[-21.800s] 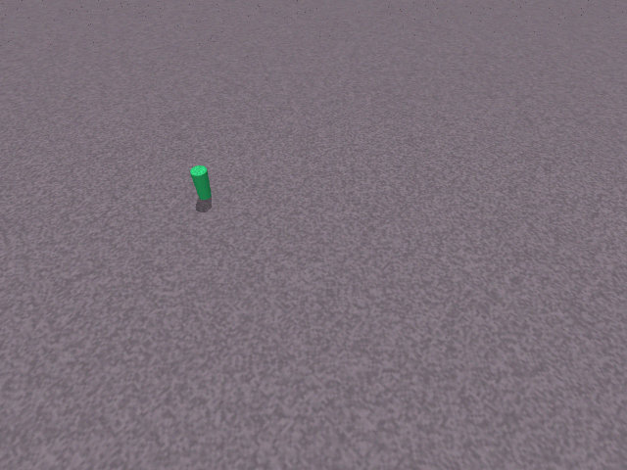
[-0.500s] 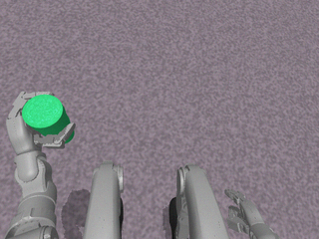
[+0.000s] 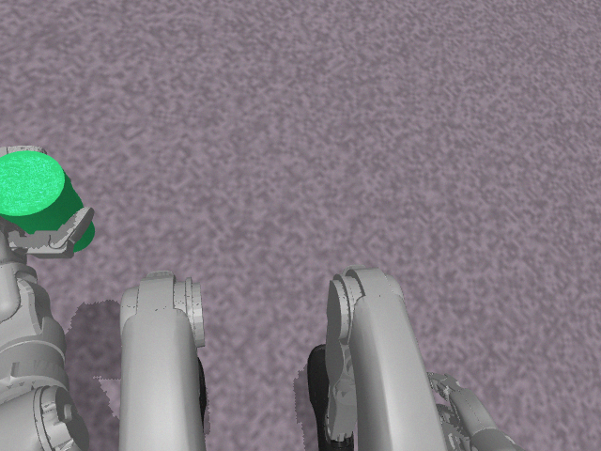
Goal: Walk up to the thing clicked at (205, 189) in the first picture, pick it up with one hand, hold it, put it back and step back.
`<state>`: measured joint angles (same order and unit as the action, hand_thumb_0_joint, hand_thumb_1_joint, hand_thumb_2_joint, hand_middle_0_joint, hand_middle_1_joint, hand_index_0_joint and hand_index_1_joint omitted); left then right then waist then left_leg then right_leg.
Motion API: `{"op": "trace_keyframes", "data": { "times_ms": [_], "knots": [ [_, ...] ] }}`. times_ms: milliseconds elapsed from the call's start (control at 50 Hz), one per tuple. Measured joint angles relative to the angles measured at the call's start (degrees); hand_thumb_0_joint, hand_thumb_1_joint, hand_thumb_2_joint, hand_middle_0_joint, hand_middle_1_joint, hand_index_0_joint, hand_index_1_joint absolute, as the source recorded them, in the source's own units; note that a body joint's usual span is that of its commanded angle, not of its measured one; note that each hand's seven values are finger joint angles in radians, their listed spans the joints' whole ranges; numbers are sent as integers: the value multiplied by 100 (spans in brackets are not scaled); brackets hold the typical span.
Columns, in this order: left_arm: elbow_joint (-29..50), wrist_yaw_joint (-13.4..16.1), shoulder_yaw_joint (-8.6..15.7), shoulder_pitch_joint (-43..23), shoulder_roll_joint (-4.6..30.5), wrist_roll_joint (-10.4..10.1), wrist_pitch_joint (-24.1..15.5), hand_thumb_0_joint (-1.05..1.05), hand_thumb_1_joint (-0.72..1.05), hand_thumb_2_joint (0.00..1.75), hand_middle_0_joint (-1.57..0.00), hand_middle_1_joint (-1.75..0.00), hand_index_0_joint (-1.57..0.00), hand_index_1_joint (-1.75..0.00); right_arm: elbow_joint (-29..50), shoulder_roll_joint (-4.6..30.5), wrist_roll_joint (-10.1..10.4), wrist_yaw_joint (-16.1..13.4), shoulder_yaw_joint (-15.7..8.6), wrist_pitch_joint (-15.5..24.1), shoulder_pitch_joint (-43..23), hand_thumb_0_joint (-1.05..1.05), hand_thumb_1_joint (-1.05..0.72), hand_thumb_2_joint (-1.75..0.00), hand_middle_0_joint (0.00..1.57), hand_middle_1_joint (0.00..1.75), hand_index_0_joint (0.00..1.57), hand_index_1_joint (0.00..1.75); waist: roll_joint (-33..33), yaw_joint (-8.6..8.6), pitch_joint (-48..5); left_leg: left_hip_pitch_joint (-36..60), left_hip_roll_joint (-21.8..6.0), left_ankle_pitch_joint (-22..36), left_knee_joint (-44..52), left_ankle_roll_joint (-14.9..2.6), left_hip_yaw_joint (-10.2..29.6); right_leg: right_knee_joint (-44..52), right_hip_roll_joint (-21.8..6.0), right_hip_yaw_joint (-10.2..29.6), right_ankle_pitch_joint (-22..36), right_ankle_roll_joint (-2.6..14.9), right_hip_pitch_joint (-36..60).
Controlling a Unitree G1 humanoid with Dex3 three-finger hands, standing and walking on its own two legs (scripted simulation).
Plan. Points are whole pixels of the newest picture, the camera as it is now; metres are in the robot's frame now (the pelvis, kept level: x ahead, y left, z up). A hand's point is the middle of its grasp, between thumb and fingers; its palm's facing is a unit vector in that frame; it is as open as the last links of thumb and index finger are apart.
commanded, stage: crouch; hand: left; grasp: from the side
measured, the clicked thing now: (51, 211) +0.41 +0.29 -0.06
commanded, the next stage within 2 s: lower in 0.58 s
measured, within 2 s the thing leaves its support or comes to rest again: neither
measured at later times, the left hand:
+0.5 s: hand (63, 219) +0.41 +0.30 -0.11, palm faces +0.35 -0.94 +0.00, open 10.1 cm
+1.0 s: hand (79, 228) +0.42 +0.30 -0.17, palm faces +0.36 -0.93 +0.00, open 10.1 cm
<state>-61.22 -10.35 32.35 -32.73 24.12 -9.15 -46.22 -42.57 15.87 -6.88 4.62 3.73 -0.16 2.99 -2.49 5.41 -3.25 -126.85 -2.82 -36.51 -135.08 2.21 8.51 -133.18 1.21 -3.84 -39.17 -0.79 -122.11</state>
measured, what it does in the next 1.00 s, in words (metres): lowers itself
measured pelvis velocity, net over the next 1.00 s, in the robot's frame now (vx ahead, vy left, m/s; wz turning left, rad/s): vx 0.00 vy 0.01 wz -0.11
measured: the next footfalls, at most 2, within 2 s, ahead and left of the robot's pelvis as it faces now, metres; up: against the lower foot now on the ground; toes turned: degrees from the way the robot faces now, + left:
none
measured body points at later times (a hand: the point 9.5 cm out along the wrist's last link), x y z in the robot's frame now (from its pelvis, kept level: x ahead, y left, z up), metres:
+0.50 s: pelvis +0.01 +0.01 -0.04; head +0.22 +0.09 +0.35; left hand +0.39 +0.35 -0.11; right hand +0.16 -0.26 -0.14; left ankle +0.10 +0.14 -0.31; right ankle +0.10 -0.12 -0.31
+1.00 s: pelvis +0.00 +0.01 -0.06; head +0.22 +0.12 +0.32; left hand +0.39 +0.35 -0.16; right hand +0.16 -0.26 -0.13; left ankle +0.10 +0.14 -0.31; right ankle +0.10 -0.12 -0.31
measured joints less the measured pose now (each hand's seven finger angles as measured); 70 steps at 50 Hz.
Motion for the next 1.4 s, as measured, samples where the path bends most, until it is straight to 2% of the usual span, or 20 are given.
{"op": "trace_keyframes", "data": {
  "times_ms": [400,760,880,1120,1220,1400],
  "knots": [
    [8,-120,161,180,359,-108,-181,1,-35,109,-78,-102,-69,-100,140,151,-274,103,391,-27,-385,0,-91,-91,20,30,20,30,-200,105,450,-337,17,-193,-775,38,346,-552,111,-220,-87,-66,-225],
    [31,-66,164,330,621,-170,-331,1,-35,109,-78,-102,-69,-100,315,232,-449,208,679,-109,-590,0,-92,-91,20,30,20,30,-380,179,761,-414,42,-240,-1139,26,568,-751,182,-364,-68,-136,-213],
    [-319,30,216,335,787,-205,-478,1,-35,110,-78,-102,-69,-100,375,274,-526,235,888,-107,-692,0,-92,-91,20,30,20,30,-475,258,912,-388,30,-248,-1237,17,658,-780,227,-424,-24,-171,-175],
    [-847,121,366,216,1279,-106,-918,1,-36,110,-79,-101,-69,-100,539,353,-815,270,1363,-99,-915,0,-92,-91,20,30,20,30,-810,443,1331,-284,47,-288,-1497,30,906,-858,311,-593,30,-208,-1],
    [-996,191,420,228,1409,-146,-1039,1,-36,110,-79,-101,-69,-99,593,412,-901,284,1525,-90,-985,0,-92,-91,20,30,20,30,-874,488,1439,-251,61,-298,-1558,17,992,-851,332,-654,41,-248,74],
    [-1287,350,375,192,1635,-105,-1219,1,-36,110,-79,-101,-69,-99,701,461,-1033,298,1779,-83,-1101,0,-92,-91,20,30,20,30,-994,534,1616,-183,71,-279,-1646,-13,1112,-829,377,-740,97,-278,202]
  ]
}}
